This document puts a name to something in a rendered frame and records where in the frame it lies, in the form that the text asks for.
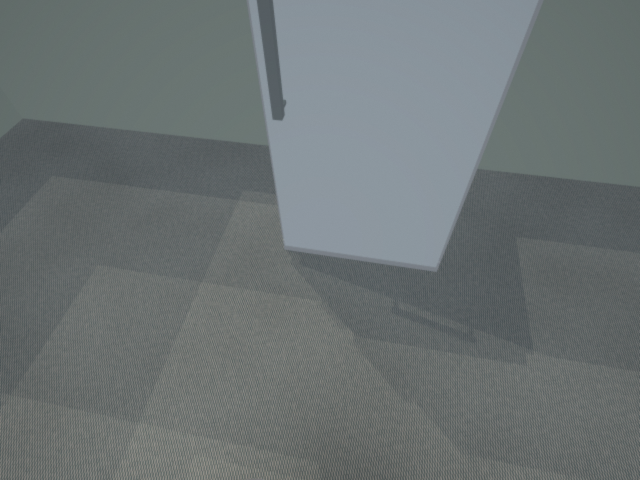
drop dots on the handle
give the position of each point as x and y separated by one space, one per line
270 48

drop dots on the fridge door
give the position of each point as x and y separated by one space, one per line
388 104

